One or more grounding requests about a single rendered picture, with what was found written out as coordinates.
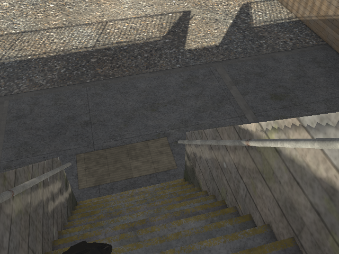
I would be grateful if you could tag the left robot hand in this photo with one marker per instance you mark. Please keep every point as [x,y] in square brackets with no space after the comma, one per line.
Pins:
[89,248]

